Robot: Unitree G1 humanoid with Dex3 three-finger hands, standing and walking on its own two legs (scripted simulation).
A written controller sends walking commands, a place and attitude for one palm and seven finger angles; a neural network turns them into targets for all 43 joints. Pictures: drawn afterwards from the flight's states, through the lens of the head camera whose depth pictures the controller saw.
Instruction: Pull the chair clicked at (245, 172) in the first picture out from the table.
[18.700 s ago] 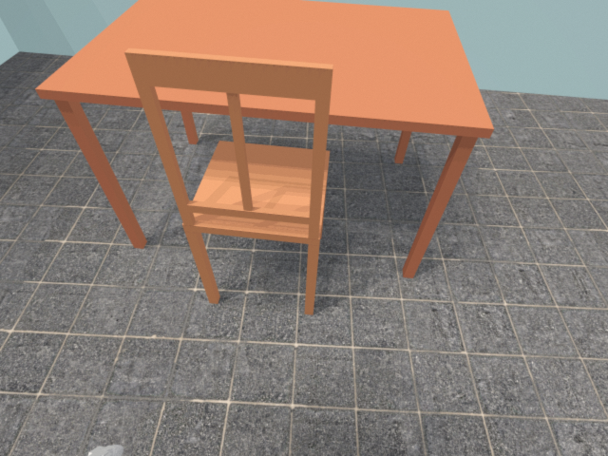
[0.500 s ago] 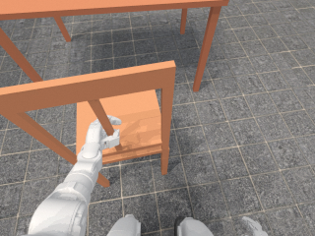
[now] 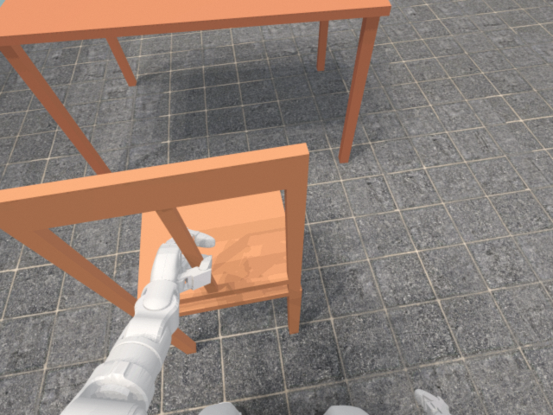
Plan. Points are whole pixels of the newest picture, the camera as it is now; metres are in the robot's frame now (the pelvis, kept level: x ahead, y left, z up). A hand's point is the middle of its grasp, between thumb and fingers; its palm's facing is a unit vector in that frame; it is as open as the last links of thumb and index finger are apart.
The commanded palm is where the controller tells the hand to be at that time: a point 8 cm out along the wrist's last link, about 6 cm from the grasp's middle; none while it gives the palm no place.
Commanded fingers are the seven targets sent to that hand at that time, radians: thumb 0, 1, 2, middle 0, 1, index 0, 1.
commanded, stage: stop walking, hand still on the chair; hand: left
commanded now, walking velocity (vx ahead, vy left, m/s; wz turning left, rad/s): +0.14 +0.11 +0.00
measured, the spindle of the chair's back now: (194, 257) +0.37 +0.15 -0.06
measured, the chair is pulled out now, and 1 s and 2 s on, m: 0.56 0.62 0.62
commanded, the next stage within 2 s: open the thumb and straighten the fingers in 0.66 s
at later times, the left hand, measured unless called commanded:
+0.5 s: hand (202, 305) +0.28 +0.12 -0.06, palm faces -0.09 -0.98 -0.17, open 5.3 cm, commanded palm +0.27 +0.18 -0.04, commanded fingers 0.00 0.90 0.90 -0.50 -1.45 -0.50 -1.45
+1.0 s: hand (199, 303) +0.28 +0.13 -0.06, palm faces -0.10 -0.98 -0.14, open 7.7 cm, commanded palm +0.26 +0.18 -0.04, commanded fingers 0.00 -0.55 0.20 -0.43 -1.23 -0.43 -1.23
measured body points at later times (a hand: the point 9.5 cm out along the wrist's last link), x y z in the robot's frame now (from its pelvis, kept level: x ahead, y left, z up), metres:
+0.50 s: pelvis +0.01 +0.02 +0.01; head +0.02 +0.01 +0.46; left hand +0.28 +0.17 -0.04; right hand +0.15 -0.20 -0.10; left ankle +0.03 +0.16 -0.73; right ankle +0.01 -0.10 -0.73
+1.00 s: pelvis +0.02 +0.02 -0.01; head +0.04 +0.01 +0.44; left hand +0.28 +0.18 -0.04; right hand +0.14 -0.24 -0.11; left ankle +0.03 +0.16 -0.73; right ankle +0.01 -0.10 -0.73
